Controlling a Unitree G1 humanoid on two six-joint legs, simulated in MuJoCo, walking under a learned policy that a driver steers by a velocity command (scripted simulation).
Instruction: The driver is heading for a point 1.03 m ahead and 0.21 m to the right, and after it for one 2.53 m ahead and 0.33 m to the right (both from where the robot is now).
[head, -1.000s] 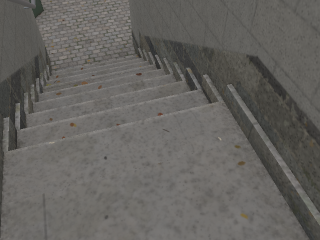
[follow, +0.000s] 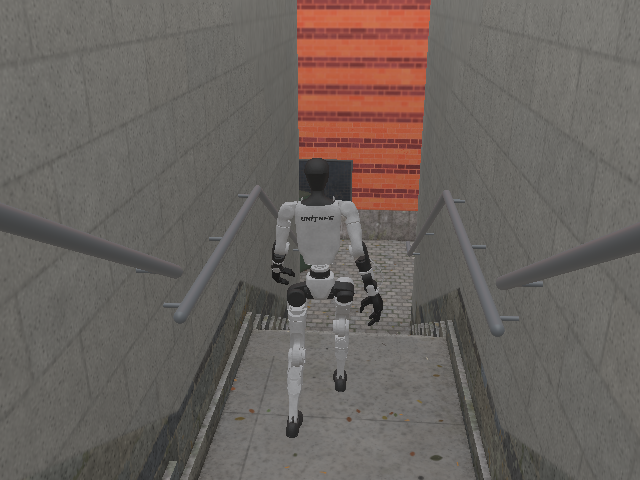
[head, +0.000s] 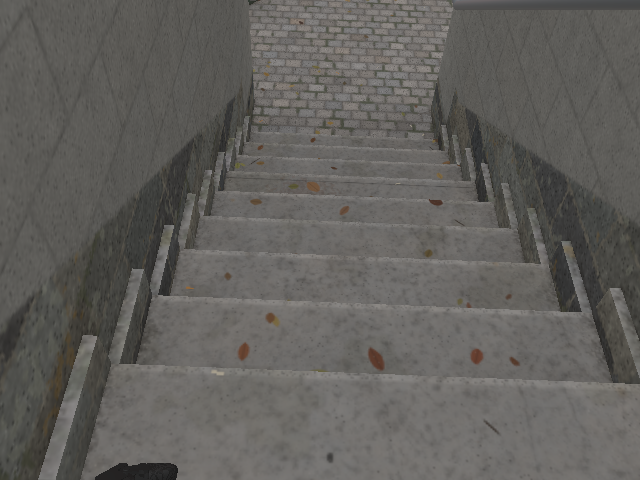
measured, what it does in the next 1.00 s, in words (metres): walks ahead, turning right: left foot, then right foot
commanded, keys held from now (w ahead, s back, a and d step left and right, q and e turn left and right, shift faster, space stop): w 0.38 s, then w+e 0.62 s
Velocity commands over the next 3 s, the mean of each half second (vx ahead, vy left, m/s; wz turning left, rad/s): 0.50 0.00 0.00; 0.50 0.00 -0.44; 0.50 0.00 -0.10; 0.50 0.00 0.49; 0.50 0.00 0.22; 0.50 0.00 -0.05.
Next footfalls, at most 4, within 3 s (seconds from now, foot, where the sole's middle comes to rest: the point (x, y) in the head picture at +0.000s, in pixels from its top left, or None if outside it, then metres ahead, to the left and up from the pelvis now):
0.48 left None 0.43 0.10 -0.75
0.94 right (403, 418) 0.58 -0.20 -0.75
1.56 left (343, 339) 0.87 -0.11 -0.92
2.02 right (407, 288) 1.14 -0.34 -1.09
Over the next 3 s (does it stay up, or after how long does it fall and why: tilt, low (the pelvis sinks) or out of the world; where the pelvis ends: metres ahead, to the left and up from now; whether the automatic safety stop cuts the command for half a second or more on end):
stays up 1.51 -0.19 -0.53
